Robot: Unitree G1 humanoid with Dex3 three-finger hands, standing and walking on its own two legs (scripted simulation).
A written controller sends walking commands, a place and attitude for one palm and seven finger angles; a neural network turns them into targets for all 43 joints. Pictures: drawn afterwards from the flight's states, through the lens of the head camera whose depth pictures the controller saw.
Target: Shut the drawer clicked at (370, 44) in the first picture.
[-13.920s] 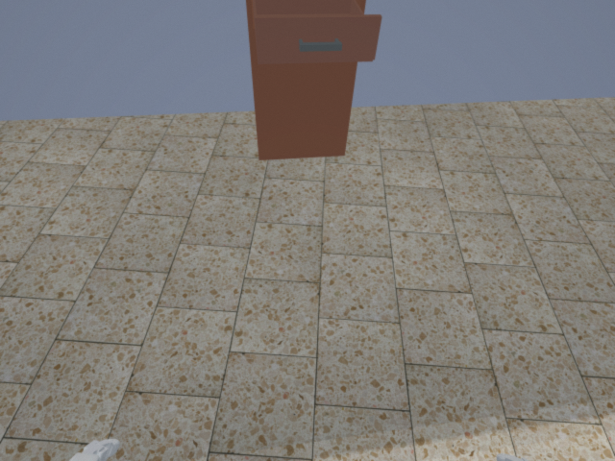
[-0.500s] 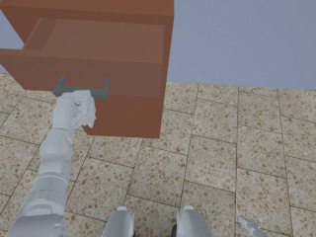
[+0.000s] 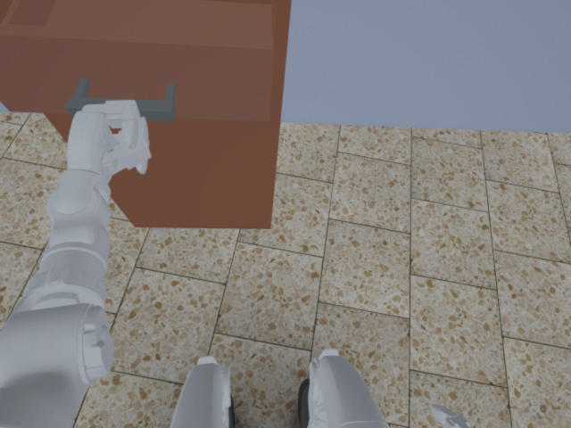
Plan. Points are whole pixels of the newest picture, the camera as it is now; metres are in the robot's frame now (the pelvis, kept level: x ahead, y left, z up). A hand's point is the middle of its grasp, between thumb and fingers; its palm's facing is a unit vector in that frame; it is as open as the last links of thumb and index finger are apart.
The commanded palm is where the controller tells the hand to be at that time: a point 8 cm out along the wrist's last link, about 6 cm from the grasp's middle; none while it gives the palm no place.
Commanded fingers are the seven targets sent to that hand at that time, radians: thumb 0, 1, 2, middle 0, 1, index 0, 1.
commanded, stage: push the drawer shut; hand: left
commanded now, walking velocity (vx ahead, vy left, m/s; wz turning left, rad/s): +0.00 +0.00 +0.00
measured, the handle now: (125, 98) +0.56 +0.20 +0.06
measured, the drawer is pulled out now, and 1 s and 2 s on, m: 0.08 0.00 0.00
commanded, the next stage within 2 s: pull the fist back off the drawer in 1.08 s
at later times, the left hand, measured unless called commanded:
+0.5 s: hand (144, 107) +0.55 +0.17 +0.05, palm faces -0.06 -1.00 -0.03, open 3.2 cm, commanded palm +0.54 +0.21 +0.06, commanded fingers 0.00 0.90 0.90 -1.40 -1.60 -1.40 -1.60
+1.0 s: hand (140, 92) +0.58 +0.18 +0.05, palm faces -0.04 -1.00 -0.05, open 3.3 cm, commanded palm +0.60 +0.20 +0.06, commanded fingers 0.00 0.90 0.90 -1.40 -1.60 -1.40 -1.60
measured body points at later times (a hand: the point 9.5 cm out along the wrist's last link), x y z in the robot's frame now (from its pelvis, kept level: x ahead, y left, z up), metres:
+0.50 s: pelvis +0.00 +0.02 -0.01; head +0.17 +0.04 +0.41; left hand +0.55 +0.23 +0.06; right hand +0.00 -0.24 -0.11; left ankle +0.04 +0.12 -0.63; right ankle +0.04 -0.12 -0.63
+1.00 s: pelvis +0.00 +0.02 -0.02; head +0.19 +0.05 +0.39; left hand +0.57 +0.24 +0.06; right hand -0.03 -0.24 -0.12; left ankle +0.04 +0.12 -0.63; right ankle +0.04 -0.12 -0.63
